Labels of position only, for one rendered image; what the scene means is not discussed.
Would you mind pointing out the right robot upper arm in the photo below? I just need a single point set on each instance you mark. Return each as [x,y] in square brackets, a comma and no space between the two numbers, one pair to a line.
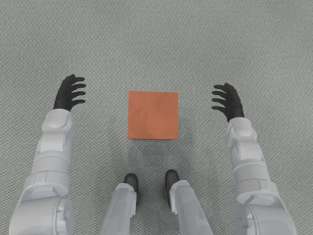
[251,219]

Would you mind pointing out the robot foot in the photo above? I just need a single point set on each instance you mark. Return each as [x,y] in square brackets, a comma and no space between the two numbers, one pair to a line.
[171,177]
[132,180]

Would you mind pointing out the left robot hand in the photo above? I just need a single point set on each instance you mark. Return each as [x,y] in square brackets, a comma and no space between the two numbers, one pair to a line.
[64,95]

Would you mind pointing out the right robot hand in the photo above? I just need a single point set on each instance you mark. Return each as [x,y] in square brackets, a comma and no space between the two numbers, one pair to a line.
[232,103]

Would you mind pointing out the right robot foot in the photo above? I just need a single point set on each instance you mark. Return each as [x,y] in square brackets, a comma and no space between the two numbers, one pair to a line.
[171,177]

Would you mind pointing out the right robot forearm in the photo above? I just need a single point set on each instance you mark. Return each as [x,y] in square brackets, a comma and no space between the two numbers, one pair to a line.
[253,183]

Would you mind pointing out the left robot forearm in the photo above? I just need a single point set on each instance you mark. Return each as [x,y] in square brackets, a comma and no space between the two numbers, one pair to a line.
[49,173]

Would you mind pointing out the carton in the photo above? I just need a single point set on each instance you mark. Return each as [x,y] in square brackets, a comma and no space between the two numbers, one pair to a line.
[152,115]

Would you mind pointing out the left robot foot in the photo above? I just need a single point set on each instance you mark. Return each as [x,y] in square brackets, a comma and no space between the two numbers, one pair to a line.
[132,180]

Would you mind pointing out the left robot upper arm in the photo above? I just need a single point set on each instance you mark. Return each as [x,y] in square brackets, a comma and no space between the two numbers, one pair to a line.
[44,216]

